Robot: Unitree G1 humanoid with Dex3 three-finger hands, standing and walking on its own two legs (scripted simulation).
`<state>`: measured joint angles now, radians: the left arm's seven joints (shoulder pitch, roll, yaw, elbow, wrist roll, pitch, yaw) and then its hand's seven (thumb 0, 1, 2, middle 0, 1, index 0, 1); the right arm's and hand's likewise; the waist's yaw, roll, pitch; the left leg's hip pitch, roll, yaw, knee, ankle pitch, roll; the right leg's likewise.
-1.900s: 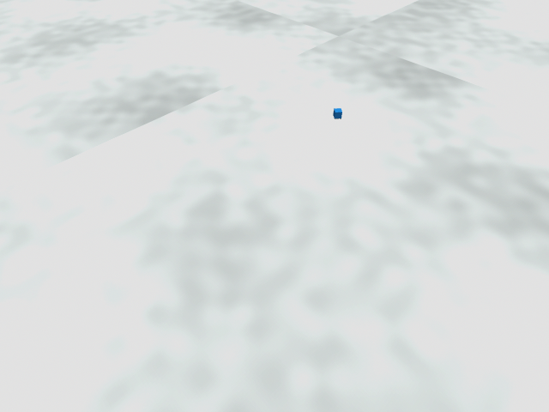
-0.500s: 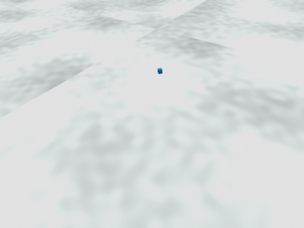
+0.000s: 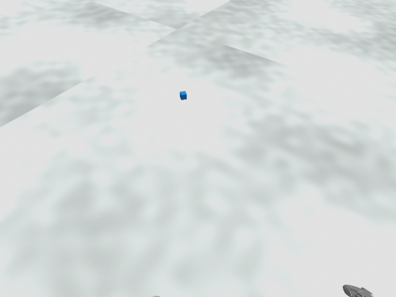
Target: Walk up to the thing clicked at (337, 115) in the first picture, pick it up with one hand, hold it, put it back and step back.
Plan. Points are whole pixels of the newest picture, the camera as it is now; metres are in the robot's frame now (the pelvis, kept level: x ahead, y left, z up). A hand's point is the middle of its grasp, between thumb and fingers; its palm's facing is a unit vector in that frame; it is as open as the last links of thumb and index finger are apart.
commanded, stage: walk up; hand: left
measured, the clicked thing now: (183, 95) +1.71 +0.14 -0.73
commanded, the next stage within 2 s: none
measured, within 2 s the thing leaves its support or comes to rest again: neither
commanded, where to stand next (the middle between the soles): +1.31 -0.07 m, yaw -4 degrees
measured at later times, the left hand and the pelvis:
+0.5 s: hand (133, 177) +0.45 +0.21 -0.10, palm faces -0.12 -0.92 -0.38, open 7.4 cm; pelvis +0.28 -0.05 +0.01, yaw -5 degrees
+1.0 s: hand (126, 144) +0.61 +0.26 -0.14, palm faces -0.15 -0.93 -0.34, open 7.4 cm; pelvis +0.54 -0.01 +0.02, yaw -6 degrees
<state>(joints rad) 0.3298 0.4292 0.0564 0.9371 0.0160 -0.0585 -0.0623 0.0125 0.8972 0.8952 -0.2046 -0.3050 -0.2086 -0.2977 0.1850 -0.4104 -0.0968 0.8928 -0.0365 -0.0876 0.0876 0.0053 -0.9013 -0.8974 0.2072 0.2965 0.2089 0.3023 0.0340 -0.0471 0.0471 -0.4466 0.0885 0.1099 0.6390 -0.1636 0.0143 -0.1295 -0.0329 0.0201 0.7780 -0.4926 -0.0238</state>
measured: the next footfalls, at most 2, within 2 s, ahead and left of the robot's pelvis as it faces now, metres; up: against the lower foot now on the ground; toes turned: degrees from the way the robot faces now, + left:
right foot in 0.40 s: +0.39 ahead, -0.17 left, +0.00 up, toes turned -9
left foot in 0.82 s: +0.63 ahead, +0.09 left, +0.00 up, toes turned +1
